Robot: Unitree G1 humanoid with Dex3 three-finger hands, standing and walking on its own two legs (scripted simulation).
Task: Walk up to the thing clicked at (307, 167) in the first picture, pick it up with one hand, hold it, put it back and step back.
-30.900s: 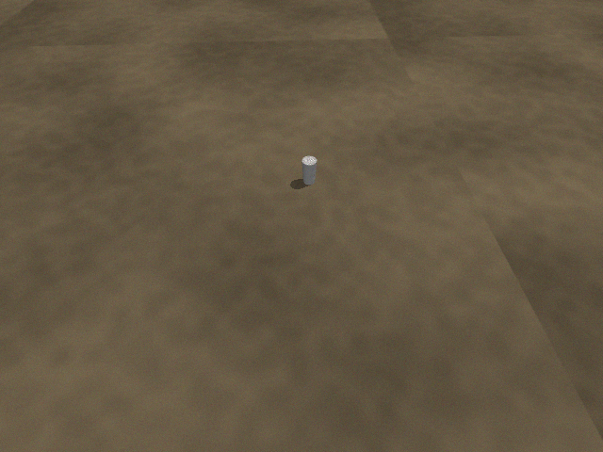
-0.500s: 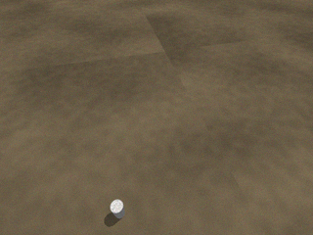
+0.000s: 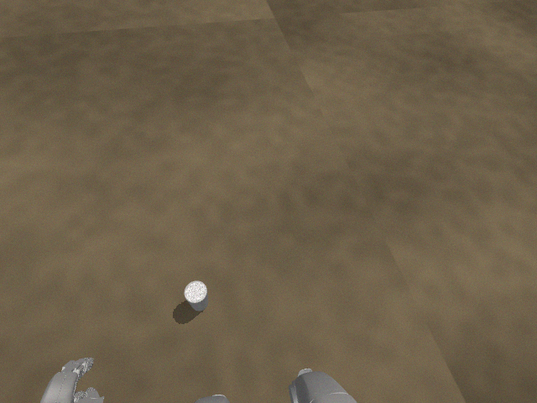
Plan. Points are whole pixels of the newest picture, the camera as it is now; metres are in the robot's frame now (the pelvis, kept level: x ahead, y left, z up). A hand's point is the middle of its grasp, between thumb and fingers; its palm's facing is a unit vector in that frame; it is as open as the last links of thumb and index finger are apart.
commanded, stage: step back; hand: left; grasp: from the side
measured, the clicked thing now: (197, 297) +0.47 +0.20 -0.70
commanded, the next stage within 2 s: none
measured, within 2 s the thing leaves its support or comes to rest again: neither
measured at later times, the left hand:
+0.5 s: hand out of the picture +0.01 +0.25 -0.14, palm faces -0.06 -0.91 -0.41, open 7.3 cm
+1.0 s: hand out of the picture -0.15 +0.28 -0.16, palm faces -0.07 -0.93 -0.36, open 7.3 cm
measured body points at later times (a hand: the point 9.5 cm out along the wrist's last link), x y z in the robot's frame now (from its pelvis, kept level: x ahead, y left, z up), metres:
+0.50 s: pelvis -0.10 -0.01 +0.00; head -0.05 -0.03 +0.45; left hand +0.01 +0.29 -0.11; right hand -0.01 -0.33 -0.13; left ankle -0.11 +0.12 -0.66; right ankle -0.09 -0.13 -0.73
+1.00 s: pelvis -0.25 +0.01 +0.00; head -0.18 +0.04 +0.44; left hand -0.15 +0.33 -0.14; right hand -0.14 -0.30 -0.09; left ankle -0.16 +0.12 -0.73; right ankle -0.32 -0.15 -0.66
